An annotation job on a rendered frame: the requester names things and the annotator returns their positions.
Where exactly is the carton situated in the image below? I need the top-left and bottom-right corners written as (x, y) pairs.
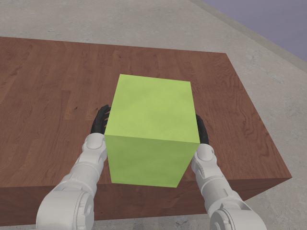
top-left (104, 74), bottom-right (200, 188)

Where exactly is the robot right hand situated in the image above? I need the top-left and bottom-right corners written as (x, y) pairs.
top-left (196, 114), bottom-right (209, 145)

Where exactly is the left robot upper arm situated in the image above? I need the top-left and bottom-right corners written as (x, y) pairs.
top-left (36, 191), bottom-right (94, 230)

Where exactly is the left robot forearm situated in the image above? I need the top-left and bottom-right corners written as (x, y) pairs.
top-left (36, 133), bottom-right (107, 228)

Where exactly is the right robot forearm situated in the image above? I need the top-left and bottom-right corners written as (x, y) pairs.
top-left (191, 144), bottom-right (267, 230)

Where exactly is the robot left hand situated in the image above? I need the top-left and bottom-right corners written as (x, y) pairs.
top-left (90, 104), bottom-right (111, 134)

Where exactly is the pedestal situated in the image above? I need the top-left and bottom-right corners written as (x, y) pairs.
top-left (0, 36), bottom-right (292, 227)

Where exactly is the right robot upper arm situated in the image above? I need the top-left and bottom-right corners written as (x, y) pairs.
top-left (210, 208), bottom-right (266, 230)

